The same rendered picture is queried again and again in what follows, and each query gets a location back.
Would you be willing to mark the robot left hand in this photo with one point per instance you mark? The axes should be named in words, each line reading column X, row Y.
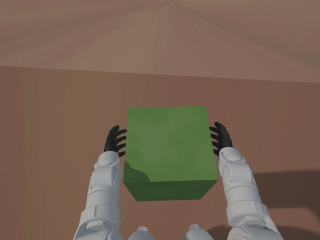
column 112, row 140

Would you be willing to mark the left robot upper arm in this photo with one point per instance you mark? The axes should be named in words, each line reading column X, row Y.
column 108, row 234

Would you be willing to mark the right robot forearm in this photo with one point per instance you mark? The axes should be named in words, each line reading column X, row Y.
column 244, row 205

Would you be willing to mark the left robot shin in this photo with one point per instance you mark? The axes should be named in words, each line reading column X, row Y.
column 142, row 228

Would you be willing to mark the robot right hand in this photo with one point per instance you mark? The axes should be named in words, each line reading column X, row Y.
column 223, row 137

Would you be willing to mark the left robot forearm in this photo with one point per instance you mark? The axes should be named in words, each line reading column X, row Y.
column 102, row 205

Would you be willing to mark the carton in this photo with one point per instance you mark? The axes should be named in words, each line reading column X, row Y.
column 169, row 153

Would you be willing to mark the robot right thigh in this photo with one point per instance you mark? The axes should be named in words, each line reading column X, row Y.
column 197, row 234

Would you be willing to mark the right robot upper arm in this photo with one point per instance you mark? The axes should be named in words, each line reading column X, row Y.
column 246, row 232

